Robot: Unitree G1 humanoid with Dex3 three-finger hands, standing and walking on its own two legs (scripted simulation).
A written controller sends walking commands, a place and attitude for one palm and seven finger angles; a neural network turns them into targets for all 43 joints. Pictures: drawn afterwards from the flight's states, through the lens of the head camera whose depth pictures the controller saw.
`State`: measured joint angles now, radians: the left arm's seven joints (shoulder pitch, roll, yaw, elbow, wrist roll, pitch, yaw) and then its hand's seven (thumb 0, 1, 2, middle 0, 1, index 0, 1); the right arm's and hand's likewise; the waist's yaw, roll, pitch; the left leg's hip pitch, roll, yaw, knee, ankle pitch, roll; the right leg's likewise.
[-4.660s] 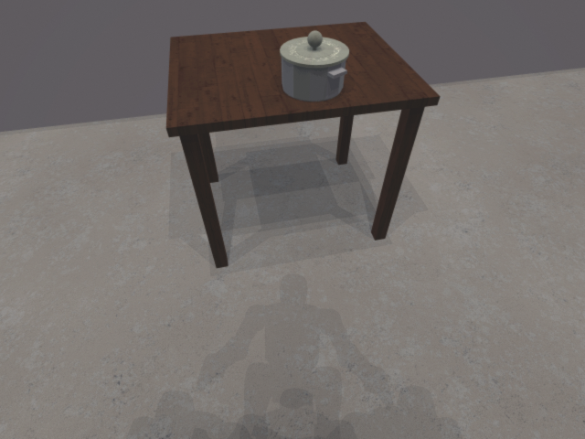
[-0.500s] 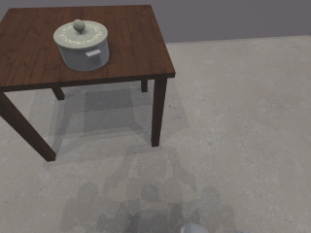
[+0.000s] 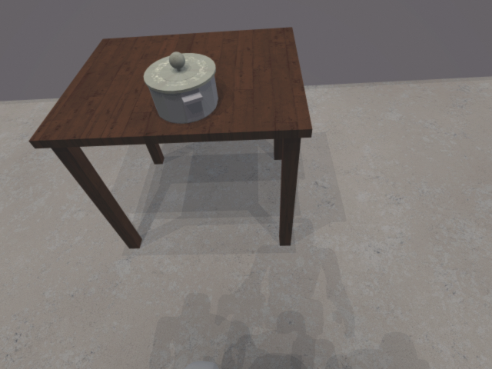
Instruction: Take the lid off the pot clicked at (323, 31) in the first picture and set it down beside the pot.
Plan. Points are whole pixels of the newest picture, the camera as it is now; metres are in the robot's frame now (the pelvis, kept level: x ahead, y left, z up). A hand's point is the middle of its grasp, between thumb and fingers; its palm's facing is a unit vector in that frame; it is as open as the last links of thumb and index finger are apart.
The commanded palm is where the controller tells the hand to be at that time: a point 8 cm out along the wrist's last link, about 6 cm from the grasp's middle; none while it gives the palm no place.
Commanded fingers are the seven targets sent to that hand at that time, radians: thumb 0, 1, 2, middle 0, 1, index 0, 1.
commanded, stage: take the last steps up to it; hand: left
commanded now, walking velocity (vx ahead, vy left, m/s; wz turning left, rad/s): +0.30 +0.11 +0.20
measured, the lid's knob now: (177, 60) +0.84 +0.25 +0.08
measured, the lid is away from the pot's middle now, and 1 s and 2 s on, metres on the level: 0.00 0.00 0.00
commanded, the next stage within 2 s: come to a stop and stand still in 1.00 s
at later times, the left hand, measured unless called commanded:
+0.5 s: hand out of the picture +0.06 +0.28 -0.18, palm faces +0.14 -0.97 -0.19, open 7.4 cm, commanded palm none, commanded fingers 0.00 0.90 0.90 -0.20 -0.30 -0.20 -0.30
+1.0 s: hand (154, 278) +0.32 +0.25 -0.16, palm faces +0.10 -0.96 -0.25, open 7.2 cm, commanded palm none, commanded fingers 0.00 0.90 0.90 -0.20 -0.30 -0.20 -0.30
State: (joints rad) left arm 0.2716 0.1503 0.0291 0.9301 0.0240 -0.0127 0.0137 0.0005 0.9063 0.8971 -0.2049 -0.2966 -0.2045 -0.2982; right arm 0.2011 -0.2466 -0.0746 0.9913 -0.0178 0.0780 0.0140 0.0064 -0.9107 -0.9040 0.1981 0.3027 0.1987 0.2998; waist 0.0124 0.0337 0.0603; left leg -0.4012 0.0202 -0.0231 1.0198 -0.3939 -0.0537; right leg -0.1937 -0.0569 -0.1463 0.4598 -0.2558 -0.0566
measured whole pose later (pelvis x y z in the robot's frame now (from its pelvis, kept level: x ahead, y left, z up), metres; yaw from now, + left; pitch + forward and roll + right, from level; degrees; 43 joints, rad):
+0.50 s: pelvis +0.09 +0.09 +0.00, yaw +4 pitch +0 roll +1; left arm 0.31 0.20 0.05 1.06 0.03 0.00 -0.02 0.01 0.91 0.90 -0.20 -0.30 -0.20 -0.30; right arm 0.32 -0.16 -0.03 1.03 -0.01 -0.06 -0.02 -0.01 -0.94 -0.90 0.20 0.30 0.20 0.30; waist 0.03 -0.04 0.02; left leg -0.05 -0.03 0.10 0.33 -0.28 0.05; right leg -0.53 -0.11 -0.07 1.07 -0.28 0.02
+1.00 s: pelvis +0.27 +0.05 +0.00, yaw +3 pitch +0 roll +1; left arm 0.25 0.16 0.05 1.02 0.01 -0.06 0.01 -0.02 0.95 0.90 -0.20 -0.30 -0.20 -0.30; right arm 0.28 -0.16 -0.05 1.05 -0.02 -0.01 0.00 0.01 -0.91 -0.90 0.20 0.30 0.20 0.30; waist -0.02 0.04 0.02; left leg -0.54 0.12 0.03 1.05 -0.25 -0.03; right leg -0.22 0.01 -0.14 0.42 -0.20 -0.09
